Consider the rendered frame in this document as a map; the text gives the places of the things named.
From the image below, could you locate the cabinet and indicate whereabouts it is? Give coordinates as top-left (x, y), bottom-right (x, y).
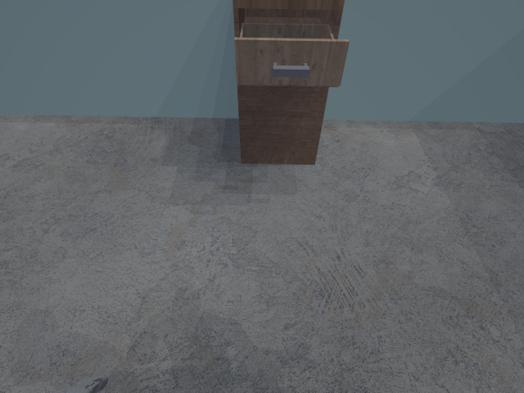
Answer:
top-left (233, 0), bottom-right (345, 165)

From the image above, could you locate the left robot hand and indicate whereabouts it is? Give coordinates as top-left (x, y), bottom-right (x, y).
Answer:
top-left (66, 375), bottom-right (108, 393)

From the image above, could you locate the handle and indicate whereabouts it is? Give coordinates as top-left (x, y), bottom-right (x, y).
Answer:
top-left (273, 62), bottom-right (309, 78)

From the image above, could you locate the drawer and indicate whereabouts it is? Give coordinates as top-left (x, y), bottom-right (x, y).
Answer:
top-left (234, 23), bottom-right (350, 87)

